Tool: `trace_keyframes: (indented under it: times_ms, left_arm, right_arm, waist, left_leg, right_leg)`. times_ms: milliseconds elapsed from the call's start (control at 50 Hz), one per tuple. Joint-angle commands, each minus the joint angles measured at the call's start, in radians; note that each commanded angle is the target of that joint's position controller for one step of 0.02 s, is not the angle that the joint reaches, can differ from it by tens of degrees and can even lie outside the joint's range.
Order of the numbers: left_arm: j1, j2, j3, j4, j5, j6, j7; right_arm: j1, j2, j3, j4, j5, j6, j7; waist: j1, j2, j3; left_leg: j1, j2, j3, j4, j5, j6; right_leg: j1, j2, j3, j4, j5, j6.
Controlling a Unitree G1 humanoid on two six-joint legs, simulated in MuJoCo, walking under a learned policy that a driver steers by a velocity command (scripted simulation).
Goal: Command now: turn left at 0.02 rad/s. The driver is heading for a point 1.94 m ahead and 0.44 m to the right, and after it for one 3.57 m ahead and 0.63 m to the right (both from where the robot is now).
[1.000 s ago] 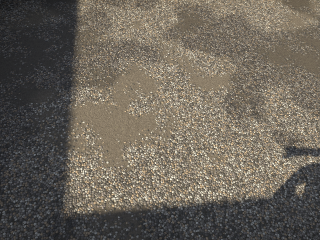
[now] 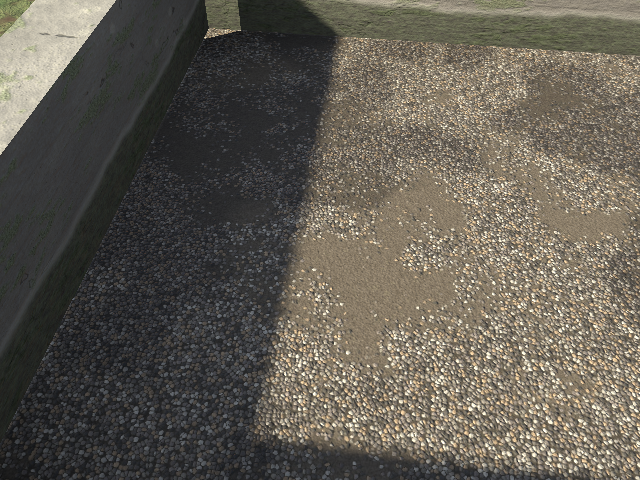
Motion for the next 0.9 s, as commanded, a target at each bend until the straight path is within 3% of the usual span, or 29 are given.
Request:
trace_keyframes:
  times_ms: [20,180,440,460,480,520,580,660,680,720,740,760,780,840,900]
  left_arm:
    - [0.015,0.107,0.026,-0.054,-0.002,-0.007,0.005]
    - [0.054,0.099,0.029,-0.032,-0.005,0.006,0.021]
    - [0.109,0.077,0.033,0.029,-0.003,0.032,0.036]
    - [0.125,0.064,0.029,0.040,0.000,0.036,0.039]
    - [0.056,0.046,0.024,0.034,0.007,0.044,0.020]
    - [0.062,0.063,0.034,0.035,0.012,0.054,0.006]
    - [0.039,0.069,0.036,0.025,0.013,0.056,0.009]
    - [0.065,0.087,0.043,0.033,0.013,0.042,0.017]
    - [0.059,0.062,0.040,0.024,0.003,0.039,0.017]
    - [0.066,0.062,0.044,0.026,0.003,0.037,0.018]
    - [0.062,0.057,0.044,0.023,0.005,0.037,0.019]
    - [0.070,0.040,0.041,0.024,0.024,0.043,0.026]
    - [0.079,0.036,0.041,0.024,0.027,0.046,0.029]
    - [0.057,0.036,0.044,0.005,0.020,0.047,0.029]
    - [0.026,0.014,0.036,-0.032,0.026,0.051,0.039]
  right_arm:
    - [0.000,-0.102,-0.029,-0.044,0.002,-0.010,-0.005]
    - [0.043,-0.115,-0.039,0.038,0.013,-0.032,-0.010]
    - [0.079,-0.108,-0.040,0.137,0.016,-0.037,-0.010]
    - [0.093,-0.096,-0.037,0.150,0.014,-0.036,-0.010]
    - [0.009,-0.095,-0.036,0.132,0.010,-0.028,-0.002]
    - [0.017,-0.116,-0.044,0.138,0.015,-0.023,0.004]
    - [-0.006,-0.102,-0.040,0.128,0.007,-0.028,0.002]
    - [0.010,-0.103,-0.039,0.126,0.003,-0.051,0.001]
    - [0.006,-0.094,-0.035,0.121,0.003,-0.057,0.001]
    - [0.020,-0.108,-0.040,0.124,0.008,-0.065,0.002]
    - [0.025,-0.116,-0.043,0.126,0.012,-0.066,0.002]
    - [0.024,-0.114,-0.040,0.114,0.012,-0.074,-0.003]
    - [0.035,-0.120,-0.042,0.115,0.015,-0.077,-0.004]
    - [0.027,-0.126,-0.042,0.098,0.017,-0.071,-0.004]
    - [-0.027,-0.114,-0.035,0.061,0.015,-0.060,-0.017]
  waist:
    - [0.000,0.009,-0.017]
    - [0.002,-0.001,-0.014]
    - [0.002,0.005,0.004]
    - [0.002,0.005,-0.013]
    - [-0.003,0.008,0.001]
    - [-0.004,0.012,-0.023]
    - [-0.005,-0.010,0.066]
    - [-0.001,-0.039,0.057]
    - [0.005,-0.031,0.037]
    - [0.003,-0.008,0.019]
    - [-0.001,0.015,0.011]
    - [0.005,0.010,0.011]
    - [0.001,0.030,-0.012]
    - [-0.004,0.063,-0.041]
    - [0.019,0.045,-0.068]
  left_leg:
    - [0.000,0.069,-0.089,-0.079,0.219,0.030]
    - [0.003,0.070,-0.060,-0.071,0.278,0.003]
    - [0.013,0.068,-0.030,-0.080,0.296,-0.021]
    - [0.022,0.063,-0.022,-0.088,0.240,-0.023]
    - [0.001,0.062,-0.004,-0.074,0.155,-0.006]
    - [-0.020,0.027,0.017,-0.026,-0.052,0.022]
    - [-0.124,0.014,0.023,0.022,-0.162,0.041]
    - [-0.163,0.005,0.040,0.119,-0.051,0.043]
    - [-0.172,0.007,0.047,0.121,0.009,0.035]
    - [-0.148,0.011,0.043,0.133,0.113,0.038]
    - [-0.127,0.017,0.034,0.136,0.178,0.045]
    - [-0.109,0.026,0.038,0.157,0.329,0.056]
    - [-0.082,0.032,0.035,0.173,0.415,0.065]
    - [-0.047,0.053,0.026,0.200,0.584,0.080]
    - [-0.042,0.043,0.050,0.236,0.750,0.057]
  right_leg:
    - [0.010,0.007,0.015,-0.052,0.111,-0.031]
    - [0.061,0.017,0.017,-0.055,0.200,-0.043]
    - [0.097,0.030,0.016,-0.070,0.289,-0.059]
    - [0.109,0.036,0.009,-0.078,0.231,-0.058]
    - [0.060,0.030,-0.014,-0.056,0.167,-0.074]
    - [0.042,0.064,-0.031,-0.013,-0.048,-0.103]
    - [-0.041,0.062,-0.005,-0.001,-0.183,-0.131]
    - [-0.030,0.041,0.042,0.060,-0.043,-0.165]
    - [0.001,0.045,0.035,0.082,0.046,-0.158]
    - [0.014,0.069,0.000,0.152,0.159,-0.148]
    - [0.005,0.083,-0.023,0.188,0.196,-0.139]
    - [-0.003,0.094,-0.051,0.226,0.289,-0.125]
    - [-0.004,0.101,-0.066,0.255,0.305,-0.116]
    - [-0.024,0.116,-0.099,0.294,0.279,-0.101]
    - [0.037,0.127,-0.119,0.259,0.358,-0.097]
Velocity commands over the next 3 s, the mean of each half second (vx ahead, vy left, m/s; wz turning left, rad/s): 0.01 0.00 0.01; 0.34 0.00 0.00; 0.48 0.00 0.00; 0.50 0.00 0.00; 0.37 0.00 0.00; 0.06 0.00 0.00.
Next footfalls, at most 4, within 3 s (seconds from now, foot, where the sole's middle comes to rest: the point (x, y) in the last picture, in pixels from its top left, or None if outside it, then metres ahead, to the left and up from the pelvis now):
1.26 right None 0.08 -0.12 -0.78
1.54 left None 0.16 0.13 -0.78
1.86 right None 0.10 -0.06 -0.78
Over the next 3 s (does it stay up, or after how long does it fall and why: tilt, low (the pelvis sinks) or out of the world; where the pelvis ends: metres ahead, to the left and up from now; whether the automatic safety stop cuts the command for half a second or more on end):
stays up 0.13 0.07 0.01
